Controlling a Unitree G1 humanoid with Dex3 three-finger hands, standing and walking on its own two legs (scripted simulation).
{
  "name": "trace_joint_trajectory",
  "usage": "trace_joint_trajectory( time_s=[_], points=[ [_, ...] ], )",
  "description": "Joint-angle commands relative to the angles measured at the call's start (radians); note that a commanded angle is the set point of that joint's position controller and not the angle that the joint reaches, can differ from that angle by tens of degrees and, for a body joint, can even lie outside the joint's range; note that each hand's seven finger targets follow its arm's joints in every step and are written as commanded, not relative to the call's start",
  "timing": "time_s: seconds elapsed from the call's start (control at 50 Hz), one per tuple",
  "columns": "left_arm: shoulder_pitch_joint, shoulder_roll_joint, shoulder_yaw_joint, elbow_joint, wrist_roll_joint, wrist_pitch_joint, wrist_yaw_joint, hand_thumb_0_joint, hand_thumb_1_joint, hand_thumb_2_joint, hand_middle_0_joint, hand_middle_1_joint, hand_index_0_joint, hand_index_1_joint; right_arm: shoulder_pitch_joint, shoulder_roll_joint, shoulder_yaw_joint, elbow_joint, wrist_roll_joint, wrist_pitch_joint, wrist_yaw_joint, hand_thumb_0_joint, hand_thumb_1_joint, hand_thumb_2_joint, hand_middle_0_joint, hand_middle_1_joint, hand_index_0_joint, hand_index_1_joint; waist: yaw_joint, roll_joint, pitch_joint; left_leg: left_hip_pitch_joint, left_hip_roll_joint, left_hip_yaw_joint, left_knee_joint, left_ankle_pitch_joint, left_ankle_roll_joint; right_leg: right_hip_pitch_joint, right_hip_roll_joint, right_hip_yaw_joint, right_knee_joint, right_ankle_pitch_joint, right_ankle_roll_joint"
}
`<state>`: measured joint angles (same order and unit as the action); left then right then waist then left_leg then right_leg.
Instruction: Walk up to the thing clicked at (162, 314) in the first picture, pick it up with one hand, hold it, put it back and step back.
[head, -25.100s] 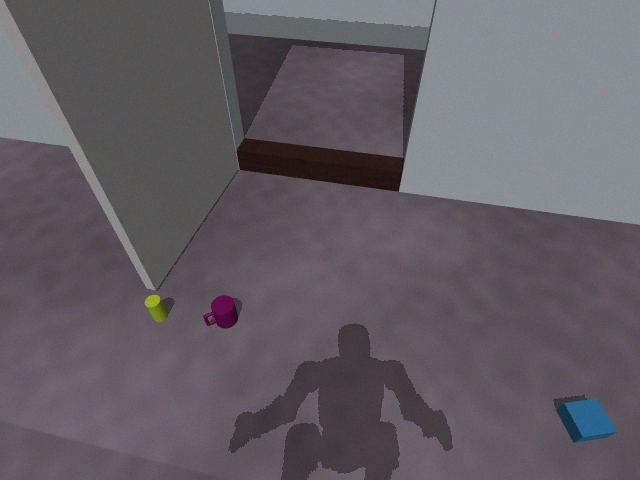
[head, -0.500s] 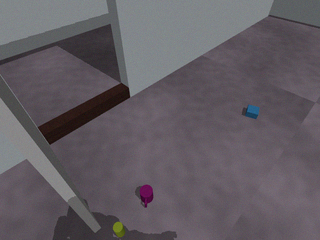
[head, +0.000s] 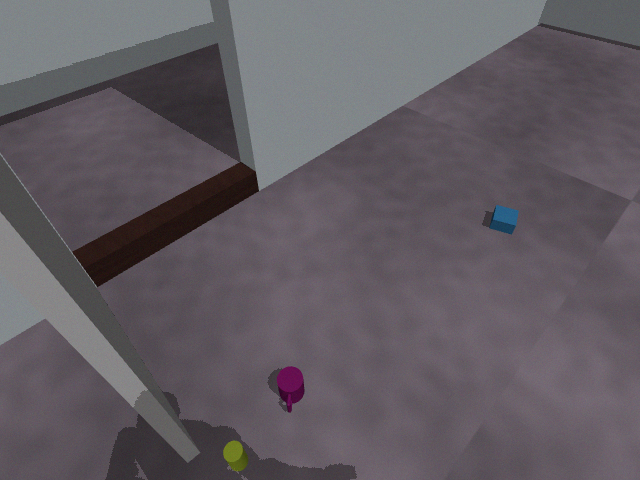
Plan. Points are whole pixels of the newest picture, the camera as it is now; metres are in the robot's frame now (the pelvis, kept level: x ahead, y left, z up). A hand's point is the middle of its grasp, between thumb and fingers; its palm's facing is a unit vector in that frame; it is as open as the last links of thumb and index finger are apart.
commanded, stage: stand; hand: left
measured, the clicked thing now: (236, 456) +0.37 +0.25 -0.73
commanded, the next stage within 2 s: walk up in 0.46 s
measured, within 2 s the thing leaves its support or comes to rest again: neither
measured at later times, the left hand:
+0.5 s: hand out of the picture +0.09 +0.25 -0.15, palm faces -0.02 -0.94 -0.35, open 7.4 cm
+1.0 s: hand out of the picture +0.05 +0.26 -0.18, palm faces +0.02 -0.96 -0.27, open 7.4 cm
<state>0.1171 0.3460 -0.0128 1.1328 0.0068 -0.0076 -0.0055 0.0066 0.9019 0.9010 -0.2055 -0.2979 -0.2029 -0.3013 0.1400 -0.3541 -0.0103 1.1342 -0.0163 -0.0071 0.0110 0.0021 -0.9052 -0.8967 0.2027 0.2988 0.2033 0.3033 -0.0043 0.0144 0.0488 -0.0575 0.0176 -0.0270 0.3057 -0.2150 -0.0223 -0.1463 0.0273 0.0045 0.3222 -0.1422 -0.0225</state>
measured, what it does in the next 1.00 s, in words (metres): shifts its weight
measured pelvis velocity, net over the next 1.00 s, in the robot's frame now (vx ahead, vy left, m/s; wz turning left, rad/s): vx -0.06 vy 0.01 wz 0.06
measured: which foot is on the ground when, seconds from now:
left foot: down 0.00-1.00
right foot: down 0.00-0.92, up 0.94-1.00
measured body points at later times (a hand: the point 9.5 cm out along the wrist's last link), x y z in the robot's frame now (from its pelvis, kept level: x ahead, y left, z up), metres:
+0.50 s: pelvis +0.00 +0.00 +0.00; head +0.01 -0.01 +0.45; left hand +0.09 +0.30 -0.13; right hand +0.07 -0.30 -0.14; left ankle -0.03 +0.14 -0.75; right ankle +0.02 -0.10 -0.75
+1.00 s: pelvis -0.06 +0.01 -0.01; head -0.02 +0.04 +0.43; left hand +0.04 +0.31 -0.16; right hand -0.01 -0.30 -0.13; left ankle -0.07 +0.12 -0.75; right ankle -0.01 -0.11 -0.73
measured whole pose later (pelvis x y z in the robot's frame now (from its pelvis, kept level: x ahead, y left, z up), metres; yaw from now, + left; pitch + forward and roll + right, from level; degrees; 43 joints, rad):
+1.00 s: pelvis -0.06 +0.01 -0.01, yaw +3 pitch -3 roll +0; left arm 0.07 0.36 0.05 0.97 0.01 0.08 -0.03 0.01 0.90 0.90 -0.20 -0.30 -0.20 -0.30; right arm 0.23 -0.33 -0.04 1.02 -0.05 -0.01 0.00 0.00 -0.90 -0.90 0.20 0.30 0.20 0.30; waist -0.02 -0.07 0.13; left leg -0.18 -0.02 -0.01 0.53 -0.30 0.03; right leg -0.35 0.03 0.04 0.73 -0.43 -0.01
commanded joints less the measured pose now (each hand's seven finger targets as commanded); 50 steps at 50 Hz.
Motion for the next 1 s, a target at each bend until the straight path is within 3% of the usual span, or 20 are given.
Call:
trace_joint_trajectory(
  time_s=[0.0, 0.14, 0.42, 0.44, 0.5, 0.58, 0.64, 0.68, 0.7, 0.72, 0.74, 0.78, 0.82, 0.84, 0.86, 0.88, 0.9, 0.92, 0.94, 0.98],
  points=[
    [-0.037, 0.224, 0.047, -0.059, -0.001, -0.029, 0.015, 0.0, 0.9, 0.9, -0.2, -0.3, -0.2, -0.3, -0.025, -0.205, -0.03, -0.059, 0.006, -0.019, -0.018, 0.0, -0.9, -0.9, 0.2, 0.3, 0.2, 0.3, 0.006, -0.011, -0.069, -0.041, 0.108, -0.078, -0.049, 0.114, 0.041, 0.059, -0.149, 0.119, -0.038, 0.132, -0.008],
    [-0.046, 0.222, 0.047, -0.059, -0.002, -0.027, 0.015, 0.0, 0.9, 0.9, -0.2, -0.3, -0.2, -0.3, -0.024, -0.209, -0.027, -0.061, 0.008, -0.024, -0.024, 0.0, -0.9, -0.9, 0.2, 0.3, 0.2, 0.3, 0.005, -0.004, -0.089, -0.021, 0.118, -0.075, -0.05, 0.199, 0.036, 0.079, -0.151, 0.109, -0.014, 0.212, -0.012],
    [-0.05, 0.221, 0.047, -0.061, -0.003, -0.029, 0.015, 0.0, 0.9, 0.9, -0.2, -0.3, -0.2, -0.3, -0.028, -0.21, -0.026, -0.067, 0.01, -0.022, -0.022, 0.0, -0.9, -0.9, 0.2, 0.3, 0.2, 0.3, 0.006, -0.011, -0.062, -0.023, 0.115, -0.069, -0.057, 0.154, 0.036, 0.068, -0.15, 0.116, -0.031, 0.19, -0.01],
    [-0.062, 0.249, 0.091, -0.084, 0.004, -0.004, 0.011, 0.0, 0.9, 0.9, -0.2, -0.3, -0.2, -0.3, -0.027, -0.251, -0.05, -0.087, 0.021, -0.023, -0.034, 0.0, -0.9, -0.9, 0.2, 0.3, 0.2, 0.3, -0.001, -0.066, 0.001, -0.088, 0.12, -0.078, -0.01, 0.307, 0.049, 0.043, -0.134, 0.092, 0.028, 0.296, -0.019],
    [-0.038, 0.24, 0.098, -0.11, -0.001, 0.015, 0.009, 0.0, 0.9, 0.9, -0.2, -0.3, -0.2, -0.3, -0.014, -0.255, -0.061, -0.105, 0.026, -0.019, -0.044, 0.0, -0.9, -0.9, 0.2, 0.3, 0.2, 0.3, 0.003, -0.038, -0.059, -0.063, 0.121, -0.066, 0.041, 0.356, 0.061, 0.047, -0.132, 0.081, 0.072, 0.309, -0.035],
    [-0.045, 0.226, 0.109, -0.148, 0.006, 0.03, 0.001, 0.0, 0.9, 0.9, -0.2, -0.3, -0.2, -0.3, -0.019, -0.258, -0.072, -0.139, 0.02, -0.013, -0.047, 0.0, -0.9, -0.9, 0.2, 0.3, 0.2, 0.3, 0.001, 0.0, -0.095, -0.105, 0.122, -0.09, 0.067, 0.235, 0.084, 0.033, -0.128, 0.083, 0.103, 0.197, -0.05],
    [-0.048, 0.245, 0.122, -0.172, 0.01, 0.037, -0.006, 0.0, 0.9, 0.9, -0.2, -0.3, -0.2, -0.3, -0.01, -0.249, -0.078, -0.162, 0.017, -0.007, -0.047, 0.0, -0.9, -0.9, 0.2, 0.3, 0.2, 0.3, 0.005, -0.026, -0.103, -0.137, 0.076, -0.073, 0.165, 0.112, 0.085, 0.003, -0.163, 0.127, 0.094, 0.139, -0.094],
    [-0.047, 0.259, 0.13, -0.187, 0.011, 0.041, -0.007, 0.0, 0.9, 0.9, -0.2, -0.3, -0.2, -0.3, 0.006, -0.223, -0.076, -0.171, 0.017, -0.002, -0.047, 0.0, -0.9, -0.9, 0.2, 0.3, 0.2, 0.3, 0.009, -0.089, -0.099, -0.147, 0.005, -0.016, 0.266, -0.004, 0.063, -0.034, -0.223, 0.188, 0.028, 0.076, -0.144],
    [-0.087, 0.27, 0.132, -0.203, 0.014, 0.042, -0.007, 0.0, 0.9, 0.9, -0.2, -0.3, -0.2, -0.3, 0.04, -0.21, -0.075, -0.165, 0.014, 0.002, -0.044, 0.0, -0.9, -0.9, 0.2, 0.3, 0.2, 0.3, -0.006, -0.159, -0.087, -0.137, -0.034, 0.025, 0.348, -0.124, 0.054, -0.085, -0.278, 0.234, -0.016, 0.018, -0.174],
    [-0.109, 0.279, 0.137, -0.224, 0.02, 0.045, -0.008, 0.0, 0.9, 0.9, -0.2, -0.3, -0.2, -0.3, 0.075, -0.213, -0.08, -0.165, 0.011, 0.007, -0.043, 0.0, -0.9, -0.9, 0.2, 0.3, 0.2, 0.3, -0.01, -0.186, -0.077, -0.135, -0.051, 0.034, 0.433, -0.266, 0.055, -0.122, -0.315, 0.267, -0.031, -0.043, -0.198],
    [-0.122, 0.282, 0.139, -0.238, 0.028, 0.049, -0.01, 0.0, 0.9, 0.9, -0.2, -0.3, -0.2, -0.3, 0.105, -0.215, -0.085, -0.164, 0.005, 0.011, -0.041, 0.0, -0.9, -0.9, 0.2, 0.3, 0.2, 0.3, -0.013, -0.199, -0.063, -0.128, -0.046, 0.018, 0.49, -0.322, 0.059, -0.187, -0.335, 0.288, -0.041, -0.097, -0.211],
    [-0.135, 0.263, 0.135, -0.257, 0.034, 0.055, -0.012, 0.0, 0.9, 0.9, -0.2, -0.3, -0.2, -0.3, 0.131, -0.208, -0.088, -0.164, 0.003, 0.009, -0.034, 0.0, -0.9, -0.9, 0.2, 0.3, 0.2, 0.3, -0.019, -0.189, -0.031, -0.127, -0.026, 0.005, 0.456, -0.289, 0.059, -0.234, -0.309, 0.25, -0.02, -0.152, -0.195],
    [-0.152, 0.238, 0.124, -0.265, 0.028, 0.056, -0.012, 0.0, 0.9, 0.9, -0.2, -0.3, -0.2, -0.3, 0.165, -0.186, -0.084, -0.155, 0.002, -0.004, -0.031, 0.0, -0.9, -0.9, 0.2, 0.3, 0.2, 0.3, -0.031, -0.163, -0.057, -0.098, -0.008, 0.011, 0.269, -0.154, 0.048, -0.193, -0.257, 0.189, 0.062, -0.142, -0.139],
    [-0.139, 0.22, 0.115, -0.265, 0.022, 0.056, -0.013, 0.0, 0.9, 0.9, -0.2, -0.3, -0.2, -0.3, 0.157, -0.196, -0.082, -0.157, -0.002, -0.012, -0.031, 0.0, -0.9, -0.9, 0.2, 0.3, 0.2, 0.3, -0.024, -0.103, -0.078, -0.082, 0.022, -0.04, 0.134, -0.106, 0.056, -0.167, -0.218, 0.162, 0.125, -0.141, -0.101],
    [-0.124, 0.193, 0.106, -0.266, 0.013, 0.056, -0.015, 0.0, 0.9, 0.9, -0.2, -0.3, -0.2, -0.3, 0.122, -0.228, -0.085, -0.171, -0.017, -0.02, -0.034, 0.0, -0.9, -0.9, 0.2, 0.3, 0.2, 0.3, -0.012, 0.01, -0.062, -0.118, 0.123, -0.209, -0.006, -0.066, 0.093, -0.179, -0.138, 0.112, 0.238, -0.141, -0.052],
    [-0.09, 0.168, 0.098, -0.264, 0.007, 0.058, -0.017, 0.0, 0.9, 0.9, -0.2, -0.3, -0.2, -0.3, 0.057, -0.27, -0.09, -0.196, -0.027, -0.032, -0.037, 0.0, -0.9, -0.9, 0.2, 0.3, 0.2, 0.3, 0.023, 0.086, -0.04, -0.115, 0.238, -0.356, -0.064, 0.035, 0.13, -0.21, -0.042, 0.071, 0.3, -0.204, -0.013],
    [-0.051, 0.177, 0.105, -0.241, 0.004, 0.063, -0.015, 0.0, 0.9, 0.9, -0.2, -0.3, -0.2, -0.3, 0.01, -0.299, -0.093, -0.216, -0.032, -0.041, -0.039, 0.0, -0.9, -0.9, 0.2, 0.3, 0.2, 0.3, 0.033, 0.111, -0.045, -0.137, 0.307, -0.395, -0.075, 0.043, 0.191, -0.197, -0.015, 0.069, 0.412, -0.334, 0.001],
    [-0.044, 0.21, 0.118, -0.232, 0.01, 0.067, -0.011, 0.0, 0.9, 0.9, -0.2, -0.3, -0.2, -0.3, -0.009, -0.335, -0.1, -0.227, -0.03, -0.044, -0.042, 0.0, -0.9, -0.9, 0.2, 0.3, 0.2, 0.3, 0.018, 0.138, -0.04, -0.24, 0.359, -0.436, -0.072, 0.021, 0.264, -0.129, -0.043, 0.105, 0.51, -0.392, 0.008],
    [-0.043, 0.223, 0.122, -0.219, 0.006, 0.067, -0.013, 0.0, 0.9, 0.9, -0.2, -0.3, -0.2, -0.3, -0.029, -0.316, -0.1, -0.23, -0.033, -0.047, -0.044, 0.0, -0.9, -0.9, 0.2, 0.3, 0.2, 0.3, 0.026, 0.116, 0.001, -0.307, 0.326, -0.376, -0.071, 0.019, 0.259, -0.085, -0.043, 0.124, 0.552, -0.378, 0.007],
    [-0.032, 0.194, 0.115, -0.211, -0.01, 0.057, -0.016, 0.0, 0.9, 0.9, -0.2, -0.3, -0.2, -0.3, -0.056, -0.254, -0.076, -0.231, -0.029, -0.054, -0.045, 0.0, -0.9, -0.9, 0.2, 0.3, 0.2, 0.3, 0.043, 0.144, -0.01, -0.143, 0.225, -0.201, -0.011, 0.236, 0.194, -0.155, -0.016, 0.131, 0.487, -0.335, -0.006]
  ],
)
